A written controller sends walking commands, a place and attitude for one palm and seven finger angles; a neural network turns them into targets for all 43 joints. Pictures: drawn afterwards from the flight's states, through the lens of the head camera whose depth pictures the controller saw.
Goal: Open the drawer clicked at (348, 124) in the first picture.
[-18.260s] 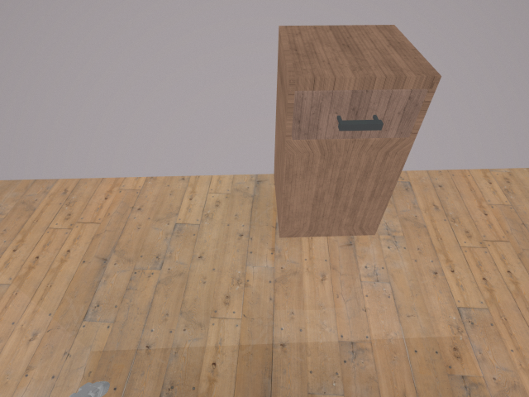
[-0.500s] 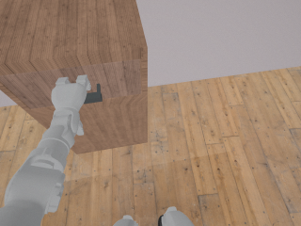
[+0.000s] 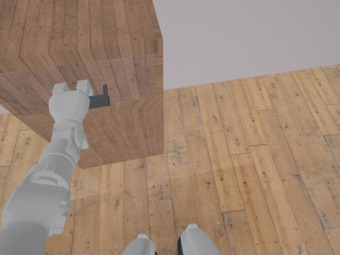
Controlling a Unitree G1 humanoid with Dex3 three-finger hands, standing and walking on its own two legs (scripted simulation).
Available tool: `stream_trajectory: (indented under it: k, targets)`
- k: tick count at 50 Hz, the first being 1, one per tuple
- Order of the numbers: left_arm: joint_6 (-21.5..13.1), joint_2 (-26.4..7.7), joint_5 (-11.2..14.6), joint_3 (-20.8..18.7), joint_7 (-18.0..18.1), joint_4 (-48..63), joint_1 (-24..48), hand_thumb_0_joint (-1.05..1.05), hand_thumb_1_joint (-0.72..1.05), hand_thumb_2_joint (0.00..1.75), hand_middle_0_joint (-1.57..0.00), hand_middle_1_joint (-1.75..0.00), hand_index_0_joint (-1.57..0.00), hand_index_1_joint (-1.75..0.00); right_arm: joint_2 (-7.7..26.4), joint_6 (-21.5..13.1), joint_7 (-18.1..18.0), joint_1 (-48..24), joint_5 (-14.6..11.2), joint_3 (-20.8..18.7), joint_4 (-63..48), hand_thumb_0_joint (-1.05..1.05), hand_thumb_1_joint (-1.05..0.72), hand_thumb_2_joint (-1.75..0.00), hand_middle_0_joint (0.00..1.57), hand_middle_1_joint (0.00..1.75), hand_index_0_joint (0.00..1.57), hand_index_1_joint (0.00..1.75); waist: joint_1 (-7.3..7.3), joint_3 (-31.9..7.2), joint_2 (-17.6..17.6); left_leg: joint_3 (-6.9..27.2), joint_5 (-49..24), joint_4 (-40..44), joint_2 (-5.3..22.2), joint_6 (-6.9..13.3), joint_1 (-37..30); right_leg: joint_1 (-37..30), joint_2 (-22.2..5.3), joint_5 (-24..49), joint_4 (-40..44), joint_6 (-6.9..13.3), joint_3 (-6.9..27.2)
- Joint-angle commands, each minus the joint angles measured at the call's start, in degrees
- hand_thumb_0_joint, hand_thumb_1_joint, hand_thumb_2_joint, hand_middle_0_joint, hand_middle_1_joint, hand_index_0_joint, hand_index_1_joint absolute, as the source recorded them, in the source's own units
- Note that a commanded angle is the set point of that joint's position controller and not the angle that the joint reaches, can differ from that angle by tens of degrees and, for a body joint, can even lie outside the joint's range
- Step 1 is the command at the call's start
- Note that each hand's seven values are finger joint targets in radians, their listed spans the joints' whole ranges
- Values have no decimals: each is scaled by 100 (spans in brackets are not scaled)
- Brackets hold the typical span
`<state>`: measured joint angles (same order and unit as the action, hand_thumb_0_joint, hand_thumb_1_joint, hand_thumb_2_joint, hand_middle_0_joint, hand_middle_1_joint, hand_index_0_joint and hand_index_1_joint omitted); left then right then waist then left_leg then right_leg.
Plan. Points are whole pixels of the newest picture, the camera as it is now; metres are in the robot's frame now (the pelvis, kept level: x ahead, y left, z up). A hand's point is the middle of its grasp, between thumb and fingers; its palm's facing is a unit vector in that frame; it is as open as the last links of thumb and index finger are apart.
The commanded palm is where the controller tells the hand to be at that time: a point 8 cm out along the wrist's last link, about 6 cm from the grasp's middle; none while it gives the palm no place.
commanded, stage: lower the fingers behind the handle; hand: left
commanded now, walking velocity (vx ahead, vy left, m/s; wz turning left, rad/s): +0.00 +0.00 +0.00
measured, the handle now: (83, 97) +0.53 +0.22 -0.03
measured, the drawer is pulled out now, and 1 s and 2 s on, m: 0.00 0.00 0.04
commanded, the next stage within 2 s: close the thumb around the handle in 0.70 s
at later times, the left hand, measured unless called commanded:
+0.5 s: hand (82, 118) +0.48 +0.22 -0.05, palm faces -0.05 -0.01 -1.00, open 13.8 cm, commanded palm +0.46 +0.21 +0.00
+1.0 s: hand (81, 117) +0.48 +0.22 -0.06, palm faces -0.05 -0.02 -1.00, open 12.8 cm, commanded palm +0.46 +0.22 +0.00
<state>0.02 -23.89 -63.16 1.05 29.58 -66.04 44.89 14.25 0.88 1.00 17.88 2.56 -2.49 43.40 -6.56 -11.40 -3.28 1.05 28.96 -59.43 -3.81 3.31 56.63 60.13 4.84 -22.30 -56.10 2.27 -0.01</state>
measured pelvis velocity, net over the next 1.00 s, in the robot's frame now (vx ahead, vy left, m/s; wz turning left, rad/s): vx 0.00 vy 0.00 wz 0.00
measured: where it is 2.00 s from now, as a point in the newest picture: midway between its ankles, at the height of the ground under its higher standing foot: outside the picture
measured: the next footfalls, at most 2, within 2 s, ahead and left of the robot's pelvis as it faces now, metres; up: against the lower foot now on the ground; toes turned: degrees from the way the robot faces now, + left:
none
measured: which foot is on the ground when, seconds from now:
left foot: down 0.00-1.00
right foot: down 0.00-1.00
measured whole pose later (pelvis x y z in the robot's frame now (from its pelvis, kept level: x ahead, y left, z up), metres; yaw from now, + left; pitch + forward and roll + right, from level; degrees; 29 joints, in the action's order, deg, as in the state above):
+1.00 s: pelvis +0.00 +0.00 -0.02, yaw +0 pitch +29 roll -2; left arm 1.7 -25.5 -62.8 0.3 30.1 -66.9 47.8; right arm 14.5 0.1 1.1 16.7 2.6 -1.7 43.3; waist -7.6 -11.2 -3.2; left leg 1.2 31.0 -65.1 -3.8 3.3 63.2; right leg 66.5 4.9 -24.1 -61.2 2.3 -0.8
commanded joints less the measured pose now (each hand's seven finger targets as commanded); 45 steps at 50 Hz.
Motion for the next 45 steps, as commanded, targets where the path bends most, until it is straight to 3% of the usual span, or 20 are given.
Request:
stream_trajectory:
  k: [1,4,7,10,11,13,14,16,20,22,25,28,30,33,35,37,39,40,42,45]
  targets:
    - [29,-997,-54,-152,317,780,2045,0,-50,30,-30,-120,-30,-120,903,-137,-48,804,31,-292,-265,0,-90,-90,20,30,20,30,-137,-2387,-122,181,-2262,441,235,-168,-1155,-1503,-160,1630,360,21,12]
    - [112,-920,-66,-104,393,846,2291,0,-50,30,-30,-120,-30,-120,913,-136,-21,814,47,-325,-224,0,-90,-90,20,30,20,30,-210,-2646,-299,241,-2449,346,273,-223,-1408,-1272,-149,1593,262,22,-42]
    - [180,-1206,-5,-343,417,892,2325,0,-50,30,-30,-120,-30,-120,949,-112,-26,801,75,-297,-212,0,-90,-90,20,30,20,30,-152,-2885,-241,257,-2619,277,265,-234,-1374,-1409,-151,1759,164,19,-29]
    - [216,-1084,-33,-191,402,830,2412,0,-50,30,-30,-120,-30,-120,931,-116,-34,807,68,-284,-198,0,-90,-90,20,30,20,30,-240,-2794,-226,238,-2505,223,269,-200,-1245,-1358,-158,1735,149,-3,-24]
    - [213,-1309,-57,-369,406,865,2318,0,-50,30,-30,-120,-30,-120,961,-107,-33,796,69,-276,-196,0,-90,-90,20,30,20,30,-138,-2881,-221,236,-2485,211,259,-206,-1194,-1431,-163,1745,105,3,-9]
    - [183,-1201,-55,-294,394,967,2328,0,-50,30,-30,-120,-30,-120,942,-109,-29,796,81,-275,-219,0,-90,-90,20,30,20,30,-127,-3059,-460,283,-2733,179,278,-253,-1390,-1327,-153,1798,27,21,-44]
    - [211,-1048,-51,-184,389,838,2292,0,-50,30,-30,-120,-30,-120,931,-108,-21,807,77,-286,-187,0,-90,-90,20,30,20,30,-210,-2919,-359,291,-2709,150,291,-258,-1366,-1224,-144,1749,45,12,-65]
    - [264,-1183,-15,-316,360,695,2032,0,-50,30,-30,-120,-30,-120,959,-101,-19,800,74,-262,-196,0,-90,-90,20,30,20,30,-151,-2751,-156,228,-2566,125,275,-205,-1100,-1355,-150,1816,52,-5,-18]
    - [282,-1205,13,-217,326,753,2355,0,-50,30,-30,-120,-30,-120,959,-117,-40,799,47,-241,-210,0,-90,-90,20,30,20,30,-250,-2729,-127,230,-2247,154,253,-164,-928,-1392,-163,1671,78,-15,-1]
    - [289,-1305,42,-304,295,742,2312,0,-50,30,-30,-120,-30,-120,960,-121,-39,797,44,-229,-213,0,-90,-90,20,30,20,30,-204,-2761,-114,213,-2210,163,236,-153,-886,-1489,-166,1690,77,-6,15]
    - [310,-1278,62,-227,228,612,2233,0,-50,30,-30,-120,-30,-120,958,-134,-69,798,25,-210,-230,0,-90,-90,20,30,20,30,-252,-2583,-62,165,-2076,158,227,-118,-715,-1518,-177,1690,120,-30,49]
    - [262,-1435,78,-284,179,698,2378,0,-50,30,-30,-120,-30,-120,966,-163,-86,822,23,-194,-243,0,-90,-90,20,30,20,30,-250,-2704,-103,136,-1964,134,210,-86,-598,-1638,-192,1696,93,-38,90]
    - [230,-1607,77,-426,131,701,2143,0,-50,30,-30,-120,-30,-120,977,-164,-89,816,12,-182,-266,0,-90,-90,20,30,20,30,-117,-2823,-133,124,-2042,118,200,-97,-582,-1751,-193,1795,44,-29,109]
    - [162,-1337,58,-233,95,764,2163,0,-50,30,-30,-120,-30,-120,947,-189,-92,847,8,-208,-293,0,-90,-90,20,30,20,30,-182,-2791,-196,145,-2163,112,216,-109,-725,-1617,-185,1817,47,-31,68]
    - [94,-1307,31,-251,120,916,2152,0,-50,30,-30,-120,-30,-120,951,-198,-84,856,8,-240,-290,0,-90,-90,20,30,20,30,-157,-2895,-260,185,-2305,86,239,-135,-888,-1522,-170,1837,23,-22,53]
    - [87,-1319,74,-293,129,866,2185,0,-50,30,-30,-120,-30,-120,956,-193,-76,885,14,-245,-257,0,-90,-90,20,30,20,30,-224,-2831,-161,217,-2368,79,254,-140,-915,-1479,-160,1856,22,-20,27]
    - [65,-1246,72,-259,148,882,2060,0,-50,30,-30,-120,-30,-120,952,-187,-74,879,5,-256,-271,0,-90,-90,20,30,20,30,-169,-2820,-171,212,-2325,88,248,-147,-892,-1483,-157,1801,25,-24,29]
    - [77,-1184,83,-216,164,823,2085,0,-50,30,-30,-120,-30,-120,954,-197,-73,862,13,-258,-258,0,-90,-90,20,30,20,30,-225,-2740,-112,177,-2225,73,242,-119,-811,-1463,-163,1773,60,-31,39]
    - [112,-1238,66,-230,180,755,2205,0,-39,35,-31,-121,-31,-121,959,-190,-70,872,12,-246,-236,0,-90,-90,20,30,20,30,-249,-2613,-91,181,-2160,80,235,-116,-721,-1427,-162,1725,67,-22,49]
    - [173,-1443,28,-331,218,734,2205,0,-22,42,-32,-123,-32,-123,985,-178,-82,863,14,-235,-226,0,-90,-90,20,30,20,30,-205,-2732,-141,168,-2149,69,227,-123,-701,-1483,-168,1747,40,-25,67]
